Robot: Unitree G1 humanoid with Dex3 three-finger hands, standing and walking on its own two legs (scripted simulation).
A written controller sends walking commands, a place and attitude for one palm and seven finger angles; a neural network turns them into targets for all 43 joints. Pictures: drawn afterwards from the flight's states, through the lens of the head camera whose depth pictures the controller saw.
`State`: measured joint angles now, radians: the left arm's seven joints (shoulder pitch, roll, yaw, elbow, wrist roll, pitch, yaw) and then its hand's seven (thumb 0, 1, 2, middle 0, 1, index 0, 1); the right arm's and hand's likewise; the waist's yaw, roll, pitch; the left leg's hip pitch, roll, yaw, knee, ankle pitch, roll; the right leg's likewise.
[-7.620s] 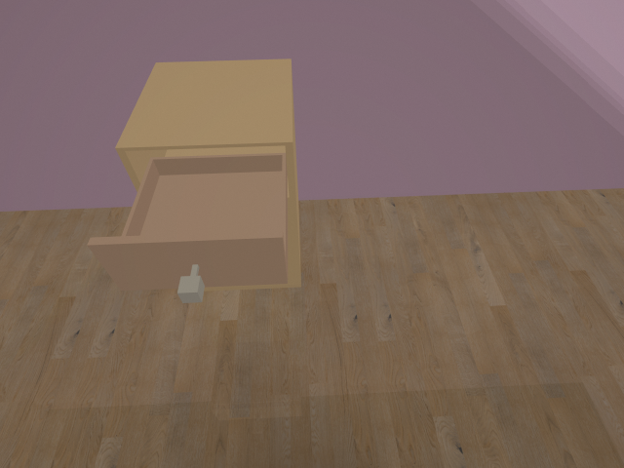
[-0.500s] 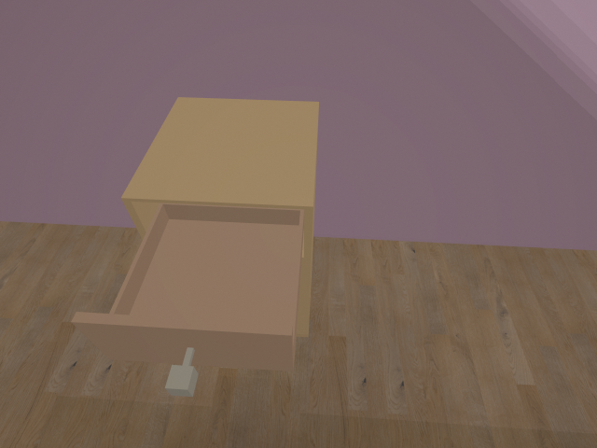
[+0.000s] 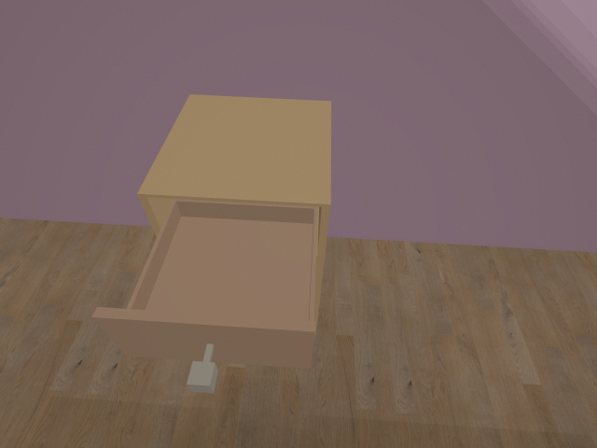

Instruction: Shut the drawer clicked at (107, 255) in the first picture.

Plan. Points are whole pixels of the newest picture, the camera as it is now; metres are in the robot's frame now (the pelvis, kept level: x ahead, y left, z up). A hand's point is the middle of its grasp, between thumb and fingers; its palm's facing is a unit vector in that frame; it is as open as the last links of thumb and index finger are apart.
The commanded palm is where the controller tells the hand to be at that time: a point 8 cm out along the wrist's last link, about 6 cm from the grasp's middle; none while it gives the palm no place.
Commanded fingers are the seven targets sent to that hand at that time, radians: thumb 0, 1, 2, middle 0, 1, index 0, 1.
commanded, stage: come to a stop and stand still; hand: left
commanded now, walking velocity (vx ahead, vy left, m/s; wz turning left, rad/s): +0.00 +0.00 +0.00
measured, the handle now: (205, 366) +0.29 +0.19 -0.19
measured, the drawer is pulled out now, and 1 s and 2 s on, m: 0.30 0.30 0.30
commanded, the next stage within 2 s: look again from close up in 0.40 s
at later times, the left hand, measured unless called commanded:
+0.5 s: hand out of the picture +0.00 +0.18 -0.17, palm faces +0.02 -0.99 -0.17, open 7.3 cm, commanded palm none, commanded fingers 0.00 0.90 0.90 -0.20 -0.30 -0.20 -0.30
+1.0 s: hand out of the picture -0.02 +0.17 -0.17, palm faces +0.02 -0.99 -0.15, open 7.3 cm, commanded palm none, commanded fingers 0.00 0.90 0.90 -0.20 -0.30 -0.20 -0.30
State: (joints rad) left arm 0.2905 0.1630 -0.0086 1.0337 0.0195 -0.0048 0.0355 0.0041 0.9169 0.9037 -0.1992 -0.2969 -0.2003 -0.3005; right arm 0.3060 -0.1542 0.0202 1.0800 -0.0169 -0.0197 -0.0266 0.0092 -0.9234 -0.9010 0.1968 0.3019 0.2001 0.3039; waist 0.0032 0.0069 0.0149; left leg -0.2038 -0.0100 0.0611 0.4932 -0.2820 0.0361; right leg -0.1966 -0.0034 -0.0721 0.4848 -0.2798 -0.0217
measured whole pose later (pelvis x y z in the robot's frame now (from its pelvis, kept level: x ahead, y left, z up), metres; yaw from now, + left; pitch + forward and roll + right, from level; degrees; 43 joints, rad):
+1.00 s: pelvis +0.00 +0.01 +0.00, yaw +0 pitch -2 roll +0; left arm 0.33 0.13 -0.02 1.09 0.02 0.00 0.04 0.00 0.91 0.90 -0.20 -0.30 -0.20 -0.30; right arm 0.31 -0.12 0.02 1.15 0.00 -0.04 -0.03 0.00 -0.91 -0.90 0.20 0.30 0.20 0.30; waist 0.01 -0.02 0.04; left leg -0.14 -0.04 0.07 0.41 -0.24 0.06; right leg -0.15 -0.03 -0.06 0.42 -0.25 0.00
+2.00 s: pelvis -0.05 -0.02 -0.12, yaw +1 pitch +18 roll -2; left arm 0.55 0.17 0.11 -0.09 -0.25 -0.43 -0.27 0.01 0.90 0.90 -0.91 -1.07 -0.91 -1.07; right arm 0.21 -0.18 -0.04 0.59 0.03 -0.20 -0.04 0.01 -0.90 -0.90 0.20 0.30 0.20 0.30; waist 0.00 0.04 -0.16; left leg -1.08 0.04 -0.01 1.32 -0.55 0.01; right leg -1.04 0.00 -0.14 1.28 -0.56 -0.07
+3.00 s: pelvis -0.04 +0.01 -0.14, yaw +1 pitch +22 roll -4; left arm 0.73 0.14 -0.10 -0.29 -0.10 -0.47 -0.12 0.01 0.91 0.90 -1.40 -1.60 -1.40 -1.60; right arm 0.19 -0.20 -0.02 0.40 0.01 -0.10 0.00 0.01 -0.90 -0.90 0.20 0.30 0.20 0.30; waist 0.02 0.03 -0.20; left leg -1.19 0.01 0.01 1.41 -0.60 0.06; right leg -1.13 -0.03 -0.13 1.35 -0.59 -0.02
